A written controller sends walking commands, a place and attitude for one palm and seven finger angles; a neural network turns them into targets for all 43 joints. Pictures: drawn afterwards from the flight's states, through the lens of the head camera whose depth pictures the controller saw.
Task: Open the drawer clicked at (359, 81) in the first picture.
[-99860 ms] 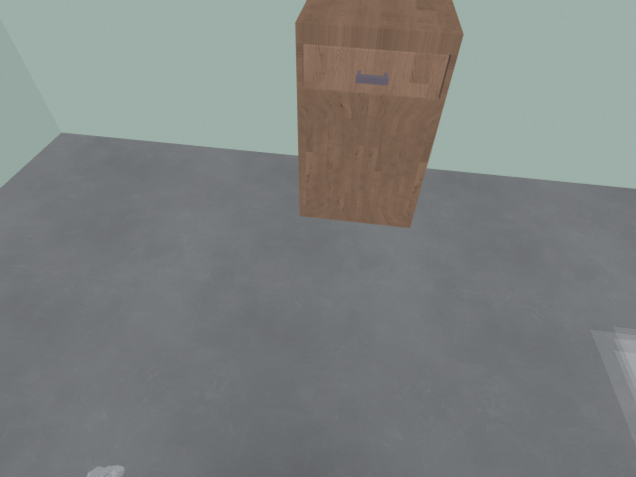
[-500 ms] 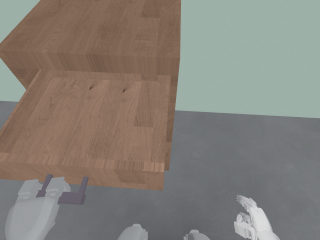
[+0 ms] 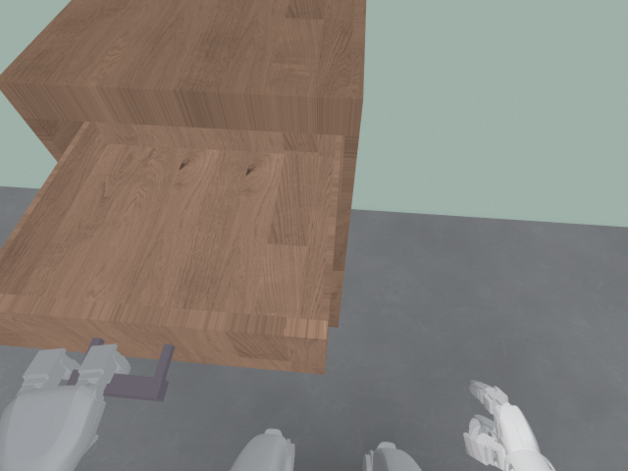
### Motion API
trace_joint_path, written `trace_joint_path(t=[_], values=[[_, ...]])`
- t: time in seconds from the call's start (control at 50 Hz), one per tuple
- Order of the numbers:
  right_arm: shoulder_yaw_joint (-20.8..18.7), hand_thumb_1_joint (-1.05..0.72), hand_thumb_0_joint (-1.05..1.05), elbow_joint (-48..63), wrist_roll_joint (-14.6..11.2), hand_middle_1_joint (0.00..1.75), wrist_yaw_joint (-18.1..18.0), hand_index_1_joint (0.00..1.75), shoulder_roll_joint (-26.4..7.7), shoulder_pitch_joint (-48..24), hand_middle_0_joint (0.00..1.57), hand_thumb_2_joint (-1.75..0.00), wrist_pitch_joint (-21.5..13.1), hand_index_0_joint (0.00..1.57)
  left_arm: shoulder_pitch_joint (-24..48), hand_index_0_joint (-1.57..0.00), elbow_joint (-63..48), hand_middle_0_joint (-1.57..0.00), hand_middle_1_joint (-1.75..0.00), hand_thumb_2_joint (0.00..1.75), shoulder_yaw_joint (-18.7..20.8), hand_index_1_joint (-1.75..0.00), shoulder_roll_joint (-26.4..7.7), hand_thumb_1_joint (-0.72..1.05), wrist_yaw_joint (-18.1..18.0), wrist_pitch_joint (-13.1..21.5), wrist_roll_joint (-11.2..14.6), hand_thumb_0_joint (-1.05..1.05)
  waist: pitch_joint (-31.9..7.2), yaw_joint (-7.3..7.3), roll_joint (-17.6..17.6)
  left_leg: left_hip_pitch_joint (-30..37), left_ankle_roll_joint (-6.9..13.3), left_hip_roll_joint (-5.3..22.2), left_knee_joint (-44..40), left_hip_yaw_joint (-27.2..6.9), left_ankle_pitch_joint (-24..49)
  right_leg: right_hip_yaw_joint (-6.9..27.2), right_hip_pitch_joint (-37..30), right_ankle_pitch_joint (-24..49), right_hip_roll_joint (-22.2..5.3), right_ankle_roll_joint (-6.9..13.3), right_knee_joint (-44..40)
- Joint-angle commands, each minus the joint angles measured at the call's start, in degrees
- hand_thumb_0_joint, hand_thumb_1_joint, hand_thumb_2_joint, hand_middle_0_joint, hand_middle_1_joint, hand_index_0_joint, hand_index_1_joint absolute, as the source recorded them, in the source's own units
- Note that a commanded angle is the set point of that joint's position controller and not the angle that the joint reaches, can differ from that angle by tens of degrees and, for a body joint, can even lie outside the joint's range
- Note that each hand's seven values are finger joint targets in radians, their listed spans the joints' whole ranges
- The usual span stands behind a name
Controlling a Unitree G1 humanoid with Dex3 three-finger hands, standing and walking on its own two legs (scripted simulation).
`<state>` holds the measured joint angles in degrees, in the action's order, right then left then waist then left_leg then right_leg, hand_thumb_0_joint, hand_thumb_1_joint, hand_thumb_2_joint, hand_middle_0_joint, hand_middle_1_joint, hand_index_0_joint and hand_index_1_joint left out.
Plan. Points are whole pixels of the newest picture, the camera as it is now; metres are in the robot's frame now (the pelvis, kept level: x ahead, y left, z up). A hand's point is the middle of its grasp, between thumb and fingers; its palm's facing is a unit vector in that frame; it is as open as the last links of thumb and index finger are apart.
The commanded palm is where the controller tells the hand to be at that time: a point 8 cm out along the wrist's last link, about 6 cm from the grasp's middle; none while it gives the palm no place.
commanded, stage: open the thumb to release the handle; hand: left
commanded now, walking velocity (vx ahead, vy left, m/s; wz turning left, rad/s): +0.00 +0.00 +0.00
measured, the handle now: (124, 367) +0.22 +0.25 +0.02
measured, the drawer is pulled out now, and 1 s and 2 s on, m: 0.30 0.30 0.30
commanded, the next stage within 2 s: lift the hand off the handle in 0.36 s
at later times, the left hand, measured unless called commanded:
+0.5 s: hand (84, 432) +0.16 +0.28 +0.00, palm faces -0.04 -0.04 -1.00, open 13.5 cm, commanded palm +0.14 +0.27 +0.04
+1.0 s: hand (80, 413) +0.17 +0.28 +0.01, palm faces -0.04 -0.04 -1.00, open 13.7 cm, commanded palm +0.16 +0.28 +0.06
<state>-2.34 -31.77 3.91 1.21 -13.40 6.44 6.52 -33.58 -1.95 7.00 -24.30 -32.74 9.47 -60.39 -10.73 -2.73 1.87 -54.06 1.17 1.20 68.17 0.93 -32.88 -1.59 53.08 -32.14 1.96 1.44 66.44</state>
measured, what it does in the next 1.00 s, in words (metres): stands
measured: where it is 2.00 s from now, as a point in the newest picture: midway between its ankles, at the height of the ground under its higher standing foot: outside the picture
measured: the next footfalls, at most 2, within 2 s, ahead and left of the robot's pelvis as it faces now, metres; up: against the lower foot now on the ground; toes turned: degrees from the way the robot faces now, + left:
none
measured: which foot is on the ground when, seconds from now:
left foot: down 0.00-1.00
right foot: down 0.00-1.00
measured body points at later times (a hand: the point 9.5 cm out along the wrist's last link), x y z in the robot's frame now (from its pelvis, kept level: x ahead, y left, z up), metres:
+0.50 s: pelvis -0.01 -0.01 +0.01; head +0.05 -0.01 +0.45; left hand +0.15 +0.28 +0.05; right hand +0.19 -0.24 -0.10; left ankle +0.00 +0.11 -0.64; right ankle +0.00 -0.11 -0.64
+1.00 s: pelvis -0.01 -0.01 +0.02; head +0.05 -0.02 +0.46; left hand +0.17 +0.28 +0.06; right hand +0.17 -0.24 -0.09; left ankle +0.00 +0.11 -0.64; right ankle +0.00 -0.11 -0.64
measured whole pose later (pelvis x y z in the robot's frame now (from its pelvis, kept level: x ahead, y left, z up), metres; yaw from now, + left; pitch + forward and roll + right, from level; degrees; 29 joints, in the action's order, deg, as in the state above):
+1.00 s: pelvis -0.01 -0.01 +0.02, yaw +1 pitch +16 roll -1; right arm -1.0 -33.8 2.3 -1.5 -13.2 8.7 3.9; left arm -26.5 3.7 6.6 -26.2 -28.1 7.9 -57.7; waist -9.4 -1.5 2.3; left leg -49.0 0.4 1.4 62.6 -0.2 -29.3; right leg -2.5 47.6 -28.7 2.3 2.2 60.7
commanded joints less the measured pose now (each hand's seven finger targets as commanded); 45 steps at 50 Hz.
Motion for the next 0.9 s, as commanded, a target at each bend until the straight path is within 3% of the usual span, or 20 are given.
trace_joint_path(t=[0.0, 0.04, 0.06, 0.1, 0.14, 0.16, 0.24, 0.26, 0.28, 0.3, 0.34, 0.42, 0.46, 0.54, 0.56, 0.58, 0.7, 0.76, 0.78, 0.88], values=[[-2.5, -0.90, 0.00, 8.6, -0.1, 0.30, -1.0, 0.30, -6.8, -3.2, 0.20, -0.90, -2.4, 0.20, -4.2, -0.36, -9.9, -0.36, -1.29, 0.66, 4.6, -1.29, -7.5, 0.34, -1.9, -2.0, 1.4, 0.00, -13.8, -0.23, 1.4, 16.9, 0.0, -1.7, -9.3, -1.5, 24.7, -0.9, -5.8, 21.2, 0.8, 1.3, -9.7], [-2.1, -0.90, 0.00, 8.5, -0.3, 0.30, -1.2, 0.30, -6.8, -3.4, 0.20, -0.90, -2.4, 0.20, -4.1, -0.35, -10.0, -0.35, -1.27, 0.60, 5.1, -1.27, -8.8, 0.20, -1.3, -2.2, 1.3, 0.00, -14.0, -0.65, 1.3, 17.3, -0.1, -1.7, -10.0, -1.5, 24.7, -0.5, -5.7, 20.2, 0.8, 1.2, -9.9], [-2.2, -0.90, 0.00, 8.8, -0.6, 0.30, -1.4, 0.30, -6.5, -3.3, 0.20, -0.90, -2.6, 0.20, -4.7, -0.35, -9.1, -0.35, -1.27, 0.57, 3.5, -1.27, -7.4, 0.13, -0.8, -2.6, 1.3, 0.00, -12.5, -0.30, 0.3, 16.7, 0.2, -1.7, -10.4, -1.6, 23.2, -1.2, -6.4, 19.8, 0.9, 1.2, -10.6], [-1.9, -0.90, 0.00, 8.6, -0.5, 0.30, -1.8, 0.30, -6.6, -3.3, 0.20, -0.90, -2.8, 0.20, -1.7, -0.33, -9.5, -0.33, -1.25, 0.51, 3.1, -1.25, -7.9, -0.01, -0.4, -2.5, 0.8, 0.00, -11.3, 0.09, 0.5, 16.4, 0.3, -1.8, -10.7, -1.4, 21.1, -0.9, -5.6, 18.3, 0.7, 1.2, -11.1], [-1.5, -0.90, 0.00, 8.4, -0.4, 0.30, -2.0, 0.30, -6.6, -3.6, 0.20, -0.90, -3.0, 0.20, -1.0, -0.32, -8.9, -0.32, -1.24, 0.45, 4.9, -1.24, -9.7, -0.15, -0.1, -2.2, 0.8, 0.00, -11.1, -0.36, 0.4, 15.9, 0.2, -1.9, -11.1, -1.3, 19.4, -0.4, -5.6, 16.7, 0.5, 1.2, -11.6], [-1.6, -0.90, 0.00, 8.4, -0.5, 0.30, -2.2, 0.30, -6.5, -3.2, 0.20, -0.90, -3.2, 0.20, -1.1, -0.32, -7.7, -0.32, -1.23, 0.42, 3.3, -1.23, -8.3, -0.22, 0.1, -2.2, 0.5, 0.00, -9.2, 0.16, 0.3, 15.5, 0.5, -1.9, -11.3, -1.3, 18.2, -0.9, -5.6, 16.5, 0.7, 1.3, -12.1], [-1.3, -0.90, 0.00, 8.3, -0.4, 0.30, -2.1, 0.30, -6.4, -3.5, 0.20, -0.90, -3.6, 0.20, 0.5, -0.30, -7.1, -0.30, -1.20, 0.30, 4.6, -1.20, -9.5, -0.50, 0.1, -1.6, 0.7, 0.00, -9.4, -0.12, 1.2, 15.1, 0.3, -2.0, -11.6, -0.9, 16.1, -0.3, -5.2, 14.1, 0.4, 1.3, -12.6], [-1.5, -0.90, 0.00, 8.1, -0.6, 0.30, -2.3, 0.30, -6.5, -3.2, 0.20, -0.90, -3.9, 0.20, 1.7, -0.30, -6.9, -0.30, -1.20, 0.30, 3.9, -1.20, -8.8, -0.50, 0.2, -1.5, 0.8, 0.00, -8.3, 0.45, 1.2, 14.9, 0.5, -1.9, -11.5, -1.2, 15.5, -0.6, -4.8, 14.0, 0.5, 1.4, -12.8], [-1.4, -0.90, 0.00, 8.1, -0.4, 0.30, -2.3, 0.30, -6.5, -3.4, 0.20, -0.90, -3.8, 0.20, 1.8, -0.30, -6.9, -0.30, -1.20, 0.30, 5.7, -1.20, -10.2, -0.50, 0.1, -1.2, 0.8, 0.00, -9.2, -0.26, 1.0, 14.5, 0.4, -2.1, -11.5, -1.0, 15.4, -0.2, -5.1, 13.6, 0.4, 1.4, -12.7], [-1.6, -0.90, 0.00, 8.2, -0.5, 0.30, -2.3, 0.30, -6.4, -3.2, 0.20, -0.90, -4.0, 0.20, 1.1, -0.30, -6.3, -0.30, -1.20, 0.30, 4.2, -1.20, -8.7, -0.50, 0.1, -1.3, 0.6, 0.00, -8.6, 0.09, 1.4, 14.7, 0.5, -2.1, -11.4, -1.0, 15.4, -0.4, -5.2, 14.0, 0.5, 1.4, -12.8], [-1.4, -0.90, 0.00, 7.7, -0.4, 0.30, -2.4, 0.30, -6.6, -3.3, 0.20, -0.90, -4.0, 0.20, 3.4, -0.30, -6.3, -0.30, -1.20, 0.30, 6.2, -1.20, -10.7, -0.50, 0.0, -1.2, 1.0, 0.00, -9.9, 0.14, 1.0, 14.5, 0.4, -2.1, -11.2, -0.9, 15.5, 0.1, -5.3, 14.4, 0.3, 1.3, -12.8], [-1.6, -0.90, 0.00, 7.6, -0.7, 0.30, -2.8, 0.30, -6.6, -3.4, 0.20, -0.90, -4.4, 0.20, 2.9, -0.30, -4.8, -0.30, -1.20, 0.30, 7.2, -1.20, -11.4, -0.50, 0.0, -1.1, 1.1, 0.00, -9.7, -0.05, 1.3, 13.8, 0.5, -2.1, -11.3, -0.9, 15.3, 0.4, -6.3, 15.0, 0.4, 1.4, -13.1], [-1.7, -0.90, 0.00, 7.4, -0.8, 0.30, -2.7, 0.30, -6.5, -3.2, 0.20, -0.90, -4.6, 0.20, 3.8, -0.30, -4.7, -0.30, -1.20, 0.30, 4.7, -1.20, -9.3, -0.50, 0.2, -1.1, 1.4, 0.00, -9.3, 0.63, 1.2, 13.7, 0.7, -2.2, -11.0, -0.8, 14.8, 0.2, -5.9, 14.9, 0.4, 1.3, -13.2], [-1.5, -0.90, 0.00, 7.0, -0.6, 0.30, -2.9, 0.30, -6.8, -3.4, 0.20, -0.90, -4.6, 0.20, 5.5, -0.30, -4.5, -0.30, -1.20, 0.30, 6.9, -1.20, -11.7, -0.50, 0.0, -0.8, 1.0, 0.00, -10.5, 0.17, 1.5, 13.6, 0.5, -2.2, -11.1, -0.7, 14.9, 0.6, -5.9, 14.4, 0.2, 1.2, -13.0], [-1.7, -0.90, 0.00, 7.1, -0.7, 0.30, -2.9, 0.30, -6.7, -3.1, 0.20, -0.90, -4.9, 0.20, 5.8, -0.30, -4.5, -0.30, -1.20, 0.30, 5.1, -1.20, -10.1, -0.50, 0.2, -0.8, 1.0, 0.00, -9.7, 0.76, 1.8, 14.0, 0.6, -2.0, -11.0, -1.0, 14.7, 0.2, -5.3, 14.4, 0.5, 1.3, -13.1], [-1.6, -0.90, 0.00, 7.0, -0.6, 0.30, -2.8, 0.30, -6.8, -3.2, 0.20, -0.90, -4.8, 0.20, 7.5, -0.30, -5.1, -0.30, -1.20, 0.30, 5.6, -1.20, -10.8, -0.50, 0.1, -0.6, 1.3, 0.00, -10.2, 0.91, 1.5, 13.9, 0.5, -2.1, -11.1, -0.9, 14.4, 0.2, -5.0, 13.6, 0.1, 1.1, -13.3], [-1.8, -0.90, 0.00, 6.6, -0.8, 0.30, -3.1, 0.30, -6.8, -2.7, 0.20, -0.90, -5.2, 0.20, 7.3, -0.30, -3.2, -0.30, -1.20, 0.30, 5.8, -1.20, -10.9, -0.50, 0.1, -1.0, 1.3, 0.00, -11.2, 0.59, 1.2, 13.9, 0.6, -2.1, -11.3, -0.8, 14.9, 0.1, -6.6, 14.7, 0.3, 1.2, -13.4], [-1.6, -0.90, 0.00, 6.7, -1.1, 0.30, -3.2, 0.30, -6.9, -2.7, 0.20, -0.90, -5.1, 0.20, 8.3, -0.30, -2.4, -0.30, -1.20, 0.30, 5.7, -1.20, -11.3, -0.50, 0.5, -1.7, 1.6, 0.00, -9.7, 1.03, 0.9, 13.9, 0.8, -2.0, -11.7, -0.8, 14.7, 0.3, -6.9, 14.9, 0.5, 1.2, -14.3], [-1.5, -0.90, 0.00, 6.6, -1.0, 0.30, -3.3, 0.30, -7.1, -2.7, 0.20, -0.90, -4.9, 0.20, 10.0, -0.30, -3.7, -0.30, -1.20, 0.30, 7.2, -1.20, -13.2, -0.50, 0.5, -1.5, 1.6, 0.00, -11.1, 0.78, 0.5, 14.0, 0.7, -2.0, -11.9, -0.6, 14.5, 0.8, -7.5, 14.5, 0.2, 0.9, -14.6], [-1.3, -0.90, 0.00, 6.7, -1.4, 0.30, -3.7, 0.30, -7.1, -2.2, 0.20, -0.90, -5.1, 0.20, 9.2, -0.30, -4.2, -0.30, -1.20, 0.30, 8.0, -1.20, -14.0, -0.50, 1.8, -2.0, 3.0, 0.00, -11.0, 0.82, 1.2, 15.6, 0.9, -2.1, -13.4, -0.3, 15.5, 1.1, -10.3, 16.5, 0.3, 0.9, -16.3]])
